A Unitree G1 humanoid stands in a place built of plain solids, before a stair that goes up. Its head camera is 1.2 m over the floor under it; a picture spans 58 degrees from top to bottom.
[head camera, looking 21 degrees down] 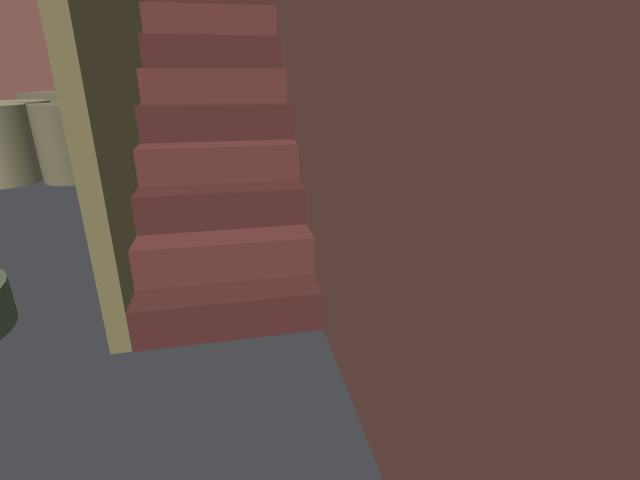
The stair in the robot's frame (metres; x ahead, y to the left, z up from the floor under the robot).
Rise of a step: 0.21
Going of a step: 0.22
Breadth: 0.90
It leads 12 degrees to the left of straight ahead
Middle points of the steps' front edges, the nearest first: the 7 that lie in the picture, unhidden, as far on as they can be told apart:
1.77 0.42 0.21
1.99 0.47 0.41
2.21 0.52 0.62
2.43 0.56 0.82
2.65 0.61 1.03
2.86 0.65 1.23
3.08 0.70 1.44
